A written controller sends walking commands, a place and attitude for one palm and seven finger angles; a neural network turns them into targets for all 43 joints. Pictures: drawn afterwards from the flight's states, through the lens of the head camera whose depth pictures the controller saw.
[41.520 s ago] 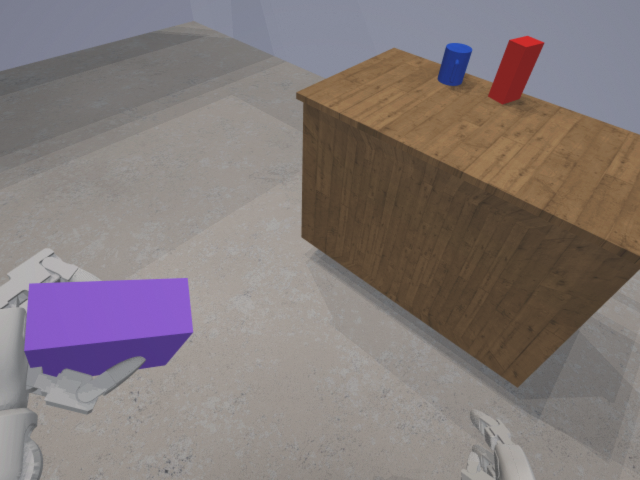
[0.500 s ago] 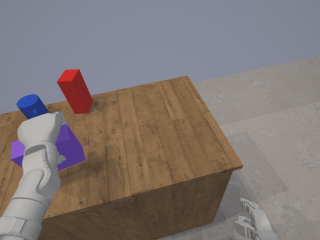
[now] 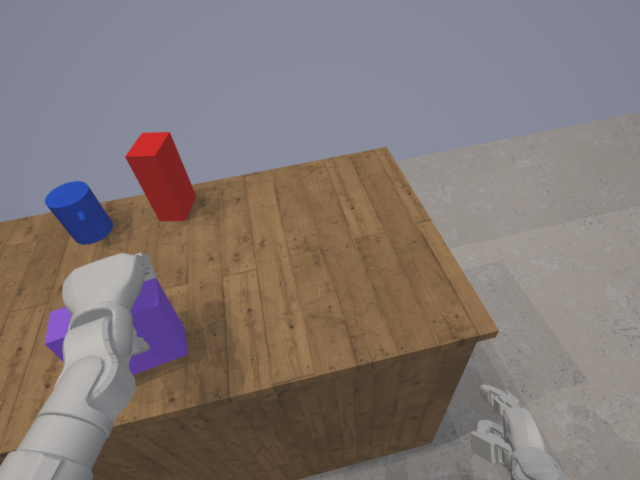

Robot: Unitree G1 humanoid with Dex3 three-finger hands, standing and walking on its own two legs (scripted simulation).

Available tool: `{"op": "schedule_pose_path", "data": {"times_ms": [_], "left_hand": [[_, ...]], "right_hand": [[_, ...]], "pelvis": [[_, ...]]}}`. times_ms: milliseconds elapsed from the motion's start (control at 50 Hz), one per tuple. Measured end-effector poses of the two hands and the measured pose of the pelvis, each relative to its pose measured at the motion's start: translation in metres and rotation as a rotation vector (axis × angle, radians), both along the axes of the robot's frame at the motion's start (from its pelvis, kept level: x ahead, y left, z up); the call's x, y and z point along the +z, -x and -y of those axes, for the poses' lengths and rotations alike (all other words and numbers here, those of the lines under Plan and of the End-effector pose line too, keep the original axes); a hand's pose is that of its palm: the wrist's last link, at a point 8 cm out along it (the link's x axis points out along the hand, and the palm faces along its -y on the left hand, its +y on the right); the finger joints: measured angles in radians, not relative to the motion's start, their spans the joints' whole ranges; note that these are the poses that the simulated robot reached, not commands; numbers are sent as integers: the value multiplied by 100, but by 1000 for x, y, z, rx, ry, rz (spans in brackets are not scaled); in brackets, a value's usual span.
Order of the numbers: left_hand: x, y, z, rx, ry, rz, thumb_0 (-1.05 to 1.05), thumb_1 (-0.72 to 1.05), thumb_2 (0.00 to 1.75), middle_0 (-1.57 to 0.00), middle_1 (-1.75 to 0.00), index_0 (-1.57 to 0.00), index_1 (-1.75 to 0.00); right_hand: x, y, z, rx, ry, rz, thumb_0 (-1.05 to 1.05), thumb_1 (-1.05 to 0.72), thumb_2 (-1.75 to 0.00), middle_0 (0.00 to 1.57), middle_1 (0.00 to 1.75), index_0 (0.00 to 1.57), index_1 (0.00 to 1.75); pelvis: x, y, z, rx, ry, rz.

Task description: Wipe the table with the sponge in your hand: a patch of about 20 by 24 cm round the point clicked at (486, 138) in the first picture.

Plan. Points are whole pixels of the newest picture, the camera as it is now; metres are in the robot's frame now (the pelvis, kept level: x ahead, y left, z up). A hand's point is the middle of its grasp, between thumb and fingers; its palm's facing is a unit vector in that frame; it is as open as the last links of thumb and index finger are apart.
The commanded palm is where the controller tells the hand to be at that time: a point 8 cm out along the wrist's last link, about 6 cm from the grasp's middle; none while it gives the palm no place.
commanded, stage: lower the sponge onto the table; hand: left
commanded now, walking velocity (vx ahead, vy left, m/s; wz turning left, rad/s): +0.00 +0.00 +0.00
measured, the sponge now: (129, 342) +0.27 +0.32 +0.01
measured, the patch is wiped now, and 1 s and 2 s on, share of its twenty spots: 0.00 0.00 0.30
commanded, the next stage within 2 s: wipe forward along the first lane in 0.50 s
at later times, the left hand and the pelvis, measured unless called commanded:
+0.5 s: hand (149, 322) +0.29 +0.28 +0.03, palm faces -0.13 -0.06 -0.99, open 9.4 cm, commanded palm +0.28 +0.28 +0.10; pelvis +0.00 +0.01 +0.00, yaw +0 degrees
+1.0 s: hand (149, 303) +0.32 +0.30 +0.03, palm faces -0.11 -0.04 -0.99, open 9.5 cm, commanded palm +0.31 +0.30 +0.08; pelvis +0.00 -0.01 +0.00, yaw +0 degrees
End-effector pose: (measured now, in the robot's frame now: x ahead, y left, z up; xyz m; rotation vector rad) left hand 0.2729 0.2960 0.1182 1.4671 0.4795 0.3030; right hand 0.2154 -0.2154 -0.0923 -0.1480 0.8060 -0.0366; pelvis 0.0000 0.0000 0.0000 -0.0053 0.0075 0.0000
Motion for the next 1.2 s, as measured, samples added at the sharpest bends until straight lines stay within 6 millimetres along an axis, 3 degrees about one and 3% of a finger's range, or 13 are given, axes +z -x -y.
{"op": "schedule_pose_path", "data": {"times_ms": [80, 180, 280, 340, 440, 580, 740, 860, 1020, 1200], "left_hand": [[-28, 1, 24, -156, 72, -93, 0, -46, 103, -82, -143, -82, -141], [-15, 1, 28, -299, -13, 30, 0, -47, 103, -83, -142, -83, -140], [5, -2, 3, -173, -62, 147, 0, -47, 103, -83, -142, -82, -140], [0, -1, -5, -76, -42, 109, 0, -47, 103, -82, -143, -82, -140], [-31, 0, 9, -87, 14, -41, 0, -46, 103, -82, -144, -81, -141], [-19, -4, 25, -237, -14, 53, 0, -47, 104, -82, -144, -81, -141], [-30, -4, 18, -141, -11, 37, 0, -47, 104, -82, -143, -82, -141], [-26, -13, 13, -129, -27, 34, 0, -48, 104, -83, -142, -82, -140], [-28, -34, 4, -133, -35, -21, 0, -49, 104, -83, -141, -83, -139], [-27, -56, -1, -184, -59, -39, 1, -50, 105, -85, -139, -85, -137]], "right_hand": [[3, 2, 0, 9, 35, 7, 1, -90, -89, 21, 30, 20, 30], [1, 12, 5, -3, 80, -16, 1, -90, -89, 21, 30, 20, 30], [-7, 21, 8, -30, 56, -56, 1, -90, -89, 21, 30, 20, 30], [-11, 23, 9, -40, 36, -69, 1, -90, -89, 20, 30, 20, 30], [-11, 23, 9, -35, 39, -70, 1, -90, -89, 21, 30, 20, 30], [-8, 18, 7, -24, 57, -47, 1, -90, -89, 20, 30, 20, 30], [-6, 15, 9, -31, 34, -49, 1, -90, -89, 21, 30, 20, 30], [-7, 18, 18, -34, 64, -66, 1, -90, -89, 21, 30, 20, 30], [-13, 38, 34, -72, 88, -111, 1, -90, -89, 21, 30, 20, 30], [-28, 82, 51, -133, 103, -211, 1, -90, -89, 21, 30, 20, 30]], "pelvis": [[-1, 0, -1, -5, 1, 1], [-1, -1, -1, -19, 3, 4], [-1, -1, -3, -22, 4, -11], [-1, -1, -5, -16, 3, -18], [-1, -2, -6, -7, 3, -22], [-2, -4, -4, -9, 2, -17], [-2, -4, -1, -21, -1, -24], [-2, -2, 4, -7, 1, -29], [-4, 1, 8, -3, 3, -51], [-7, 5, 8, -14, 5, -97]]}}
